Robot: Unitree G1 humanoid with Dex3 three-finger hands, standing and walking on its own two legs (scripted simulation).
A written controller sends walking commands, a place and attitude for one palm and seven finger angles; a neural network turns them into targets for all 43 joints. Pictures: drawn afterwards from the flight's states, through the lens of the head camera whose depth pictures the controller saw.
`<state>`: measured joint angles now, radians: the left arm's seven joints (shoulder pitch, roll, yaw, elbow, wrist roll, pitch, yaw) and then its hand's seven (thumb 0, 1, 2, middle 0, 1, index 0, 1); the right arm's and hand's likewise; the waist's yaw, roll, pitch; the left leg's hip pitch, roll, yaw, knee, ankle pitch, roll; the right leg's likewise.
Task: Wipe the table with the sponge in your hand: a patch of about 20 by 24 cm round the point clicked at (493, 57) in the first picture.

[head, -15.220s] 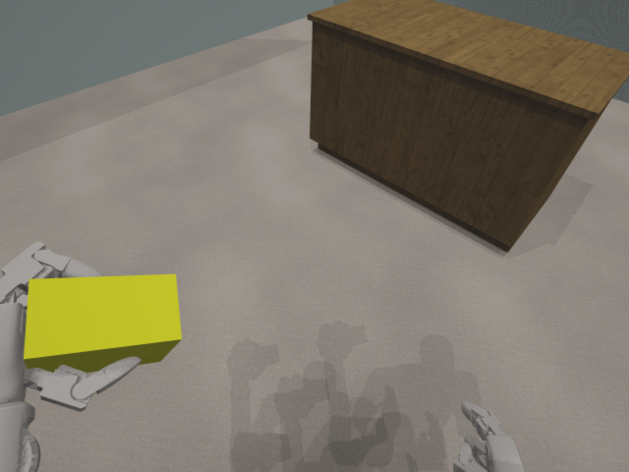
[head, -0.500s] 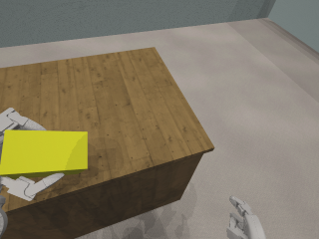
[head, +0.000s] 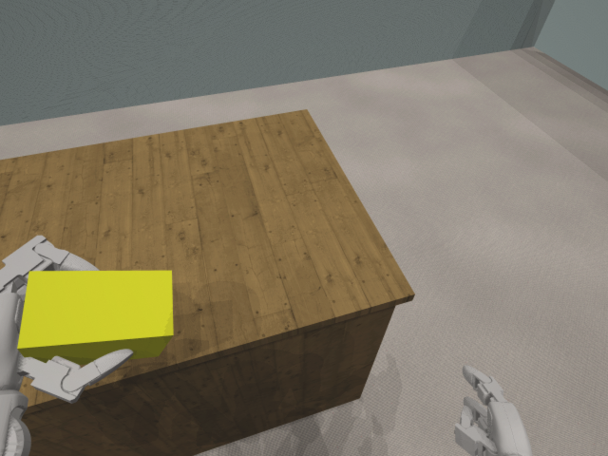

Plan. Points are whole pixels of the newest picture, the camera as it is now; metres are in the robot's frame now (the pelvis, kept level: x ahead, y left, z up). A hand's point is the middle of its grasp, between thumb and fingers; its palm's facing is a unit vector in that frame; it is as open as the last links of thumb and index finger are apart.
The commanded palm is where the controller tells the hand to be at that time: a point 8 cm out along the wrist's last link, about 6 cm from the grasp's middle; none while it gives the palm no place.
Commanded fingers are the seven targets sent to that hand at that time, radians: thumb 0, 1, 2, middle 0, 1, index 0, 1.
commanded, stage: come to a stop and stand still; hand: left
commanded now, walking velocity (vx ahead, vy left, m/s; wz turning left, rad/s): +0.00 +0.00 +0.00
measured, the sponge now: (124, 318) +0.22 +0.21 +0.14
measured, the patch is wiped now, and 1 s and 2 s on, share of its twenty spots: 0.00 0.00 0.00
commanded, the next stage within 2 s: look again from close up in 0.74 s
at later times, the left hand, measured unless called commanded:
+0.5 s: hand (37, 299) +0.22 +0.29 +0.15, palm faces +0.32 -0.88 -0.37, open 10.4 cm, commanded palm +0.17 +0.33 +0.17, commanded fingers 0.00 0.10 1.30 -1.20 -1.60 -1.20 -1.60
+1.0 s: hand (32, 241) +0.27 +0.31 +0.19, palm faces +0.41 -0.82 -0.39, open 10.4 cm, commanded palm +0.18 +0.31 +0.17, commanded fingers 0.00 0.10 1.30 -1.20 -1.60 -1.20 -1.60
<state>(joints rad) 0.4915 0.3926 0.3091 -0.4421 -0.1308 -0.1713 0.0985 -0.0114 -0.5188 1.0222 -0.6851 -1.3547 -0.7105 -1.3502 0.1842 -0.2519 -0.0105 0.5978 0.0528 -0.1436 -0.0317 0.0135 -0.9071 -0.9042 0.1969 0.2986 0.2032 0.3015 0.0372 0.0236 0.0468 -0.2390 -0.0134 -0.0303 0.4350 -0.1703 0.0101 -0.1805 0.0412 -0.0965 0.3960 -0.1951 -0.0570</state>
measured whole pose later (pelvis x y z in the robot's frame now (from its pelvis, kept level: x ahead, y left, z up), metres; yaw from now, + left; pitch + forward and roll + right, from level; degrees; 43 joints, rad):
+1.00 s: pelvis +0.00 +0.04 +0.00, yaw -5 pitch +0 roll -1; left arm 0.22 0.42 0.45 -0.32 -0.04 -0.23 0.07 -0.01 -0.52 1.02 -0.68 -1.35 -0.71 -1.35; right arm 0.20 -0.20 0.03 0.57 0.02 -0.16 0.02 0.01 -0.90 -0.90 0.20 0.30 0.21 0.30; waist 0.05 -0.01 0.05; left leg -0.26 -0.04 0.07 0.45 -0.20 0.07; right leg -0.24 0.01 0.00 0.45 -0.20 0.00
